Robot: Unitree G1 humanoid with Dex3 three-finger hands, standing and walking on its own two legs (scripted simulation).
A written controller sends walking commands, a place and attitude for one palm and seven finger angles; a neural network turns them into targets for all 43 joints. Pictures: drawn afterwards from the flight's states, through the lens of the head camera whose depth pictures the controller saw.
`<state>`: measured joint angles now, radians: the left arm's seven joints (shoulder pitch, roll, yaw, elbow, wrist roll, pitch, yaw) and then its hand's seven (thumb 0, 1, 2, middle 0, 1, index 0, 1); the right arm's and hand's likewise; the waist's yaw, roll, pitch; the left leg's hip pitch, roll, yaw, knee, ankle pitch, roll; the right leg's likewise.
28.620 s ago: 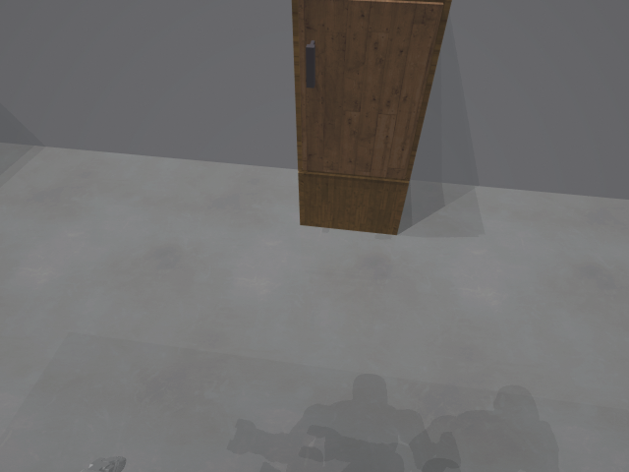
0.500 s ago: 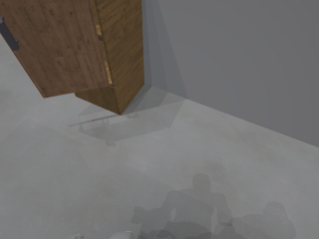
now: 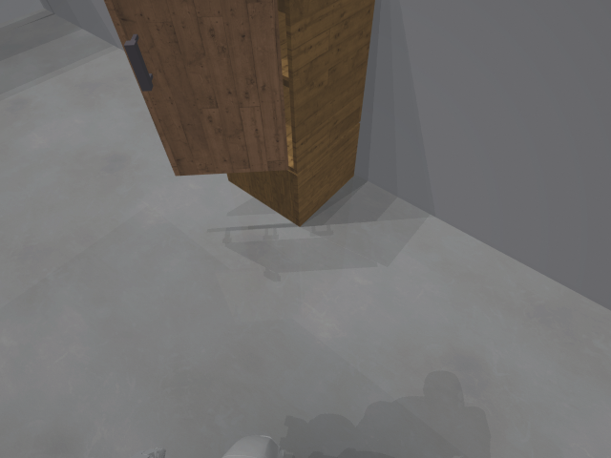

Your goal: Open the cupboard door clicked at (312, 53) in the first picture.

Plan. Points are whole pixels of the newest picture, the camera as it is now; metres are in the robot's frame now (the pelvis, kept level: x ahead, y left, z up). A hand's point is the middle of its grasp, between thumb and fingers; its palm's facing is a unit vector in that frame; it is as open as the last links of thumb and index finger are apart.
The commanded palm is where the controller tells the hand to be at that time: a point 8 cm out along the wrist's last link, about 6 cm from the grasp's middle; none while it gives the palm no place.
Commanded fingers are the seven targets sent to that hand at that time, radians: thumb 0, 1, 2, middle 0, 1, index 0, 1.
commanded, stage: take the last steps up to it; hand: left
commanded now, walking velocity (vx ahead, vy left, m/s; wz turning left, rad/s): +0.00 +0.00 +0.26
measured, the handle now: (141, 62) +0.98 +0.48 -0.01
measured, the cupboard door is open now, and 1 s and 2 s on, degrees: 43 43 43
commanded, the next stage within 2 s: come to a stop and stand still in 1.40 s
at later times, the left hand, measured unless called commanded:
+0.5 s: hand out of the picture +0.08 +0.23 -0.16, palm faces +0.20 -0.95 -0.24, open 7.4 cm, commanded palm none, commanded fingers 0.00 0.90 0.90 -0.20 -0.30 -0.20 -0.30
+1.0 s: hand (108, 429) +0.17 +0.32 -0.17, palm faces +0.23 -0.95 -0.20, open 7.4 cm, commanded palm none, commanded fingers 0.00 0.90 0.90 -0.20 -0.30 -0.20 -0.30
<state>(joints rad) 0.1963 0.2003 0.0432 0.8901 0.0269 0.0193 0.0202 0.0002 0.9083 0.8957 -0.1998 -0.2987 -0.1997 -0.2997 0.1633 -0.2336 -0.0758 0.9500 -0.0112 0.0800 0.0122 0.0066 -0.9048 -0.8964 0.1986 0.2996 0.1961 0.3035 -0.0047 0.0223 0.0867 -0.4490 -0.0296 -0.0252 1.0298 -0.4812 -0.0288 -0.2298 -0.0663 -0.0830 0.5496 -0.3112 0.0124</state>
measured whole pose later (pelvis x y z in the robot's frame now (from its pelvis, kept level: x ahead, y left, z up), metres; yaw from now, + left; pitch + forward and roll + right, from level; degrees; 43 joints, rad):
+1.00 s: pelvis +0.18 +0.13 +0.00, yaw +10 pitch +0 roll +1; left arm 0.24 0.19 0.06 1.03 0.03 0.00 -0.02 0.01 0.91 0.90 -0.20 -0.30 -0.20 -0.30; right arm 0.25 -0.17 -0.04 1.02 -0.03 -0.05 -0.01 -0.01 -0.94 -0.90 0.20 0.30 0.20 0.30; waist 0.02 -0.02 0.05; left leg -0.22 0.02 0.14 0.46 -0.25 0.03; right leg -0.46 -0.10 -0.12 0.89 -0.38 0.00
